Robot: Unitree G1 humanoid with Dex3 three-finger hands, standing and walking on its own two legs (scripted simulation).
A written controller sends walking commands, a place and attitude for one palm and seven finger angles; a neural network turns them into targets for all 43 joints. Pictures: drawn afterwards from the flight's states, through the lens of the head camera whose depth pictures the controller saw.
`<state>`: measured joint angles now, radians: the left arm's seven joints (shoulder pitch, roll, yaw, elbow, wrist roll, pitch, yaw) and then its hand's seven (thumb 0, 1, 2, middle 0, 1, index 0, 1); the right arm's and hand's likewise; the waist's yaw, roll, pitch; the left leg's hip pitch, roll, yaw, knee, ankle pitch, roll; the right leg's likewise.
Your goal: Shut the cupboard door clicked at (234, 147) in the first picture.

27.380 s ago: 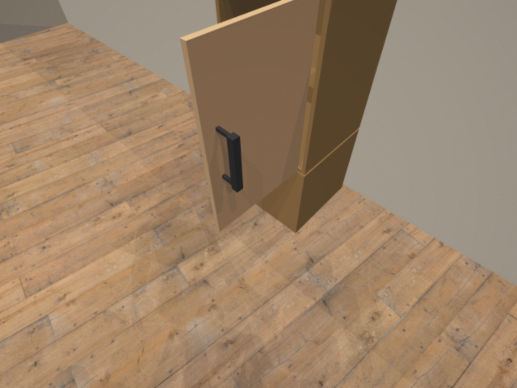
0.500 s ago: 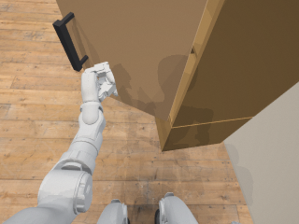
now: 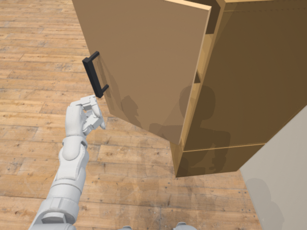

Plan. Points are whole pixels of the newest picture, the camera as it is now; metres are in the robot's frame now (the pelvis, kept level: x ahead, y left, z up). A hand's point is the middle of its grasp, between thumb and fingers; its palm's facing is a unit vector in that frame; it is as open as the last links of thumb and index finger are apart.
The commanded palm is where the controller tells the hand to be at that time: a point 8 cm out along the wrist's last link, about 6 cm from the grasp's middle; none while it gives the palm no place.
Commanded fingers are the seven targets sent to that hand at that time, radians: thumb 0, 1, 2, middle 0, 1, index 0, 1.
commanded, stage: draw the hand back to the body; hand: left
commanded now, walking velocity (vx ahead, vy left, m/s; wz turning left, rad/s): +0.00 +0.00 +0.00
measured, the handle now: (97, 75) +0.62 +0.21 +0.00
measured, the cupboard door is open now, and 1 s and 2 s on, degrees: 56 56 56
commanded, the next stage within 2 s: step back with the hand held close in 1.24 s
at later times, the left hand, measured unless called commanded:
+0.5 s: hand (35, 142) +0.28 +0.23 +0.15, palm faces +0.26 -0.93 -0.26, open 3.6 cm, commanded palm +0.24 +0.27 +0.16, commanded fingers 0.00 0.90 0.90 -0.67 -0.81 -0.67 -0.81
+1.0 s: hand out of the picture +0.20 +0.31 +0.21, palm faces +0.52 -0.75 -0.42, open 7.0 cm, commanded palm +0.15 +0.33 +0.22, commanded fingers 0.00 0.90 0.90 -0.20 -0.30 -0.20 -0.30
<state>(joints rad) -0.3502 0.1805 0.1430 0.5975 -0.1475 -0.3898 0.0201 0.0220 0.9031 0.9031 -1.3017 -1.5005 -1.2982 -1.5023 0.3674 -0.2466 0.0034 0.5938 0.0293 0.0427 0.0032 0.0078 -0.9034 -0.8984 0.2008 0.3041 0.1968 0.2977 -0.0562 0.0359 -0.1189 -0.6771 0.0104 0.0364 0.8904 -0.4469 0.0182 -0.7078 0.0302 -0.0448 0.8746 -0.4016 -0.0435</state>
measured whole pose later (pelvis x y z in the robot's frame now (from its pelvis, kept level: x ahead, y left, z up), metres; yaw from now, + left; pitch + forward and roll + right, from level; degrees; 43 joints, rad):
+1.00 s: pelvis +0.02 +0.03 +0.05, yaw +2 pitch -3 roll -1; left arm 0.47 0.35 0.37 -0.39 -0.08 -0.05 0.12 0.02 0.90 0.90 -0.29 -0.39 -0.28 -0.39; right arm 0.21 -0.24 0.03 0.61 0.02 -0.06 -0.06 0.01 -0.90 -0.90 0.20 0.30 0.20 0.30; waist 0.08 0.08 0.00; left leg -0.09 -0.04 0.02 0.43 -0.28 0.05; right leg -0.10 -0.01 -0.05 0.40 -0.25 0.00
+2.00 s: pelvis -0.04 +0.04 +0.04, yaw +0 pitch +1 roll -1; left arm 0.54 0.42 0.44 -0.46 -0.05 -0.17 0.14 0.02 0.89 0.90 -0.21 -0.30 -0.21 -0.30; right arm 0.21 -0.23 0.01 0.52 0.02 0.02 -0.09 0.01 -0.90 -0.90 0.20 0.30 0.20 0.30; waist 0.00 0.01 -0.02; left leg -0.35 -0.04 0.06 0.60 -0.27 0.08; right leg -0.36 -0.01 -0.01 0.56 -0.21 0.02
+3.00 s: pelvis -0.21 -0.01 +0.03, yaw -4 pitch +2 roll -1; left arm 0.70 0.58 0.58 -0.65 -0.08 -0.29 0.10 0.01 0.88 0.90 -0.22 -0.30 -0.22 -0.31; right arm 0.20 -0.19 0.03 0.58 0.03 -0.05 -0.08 0.01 -0.90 -0.90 0.20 0.30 0.20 0.30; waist -0.01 -0.04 -0.06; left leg -0.49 0.04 0.06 0.57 -0.10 0.03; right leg -0.07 0.06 0.01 0.53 -0.46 -0.01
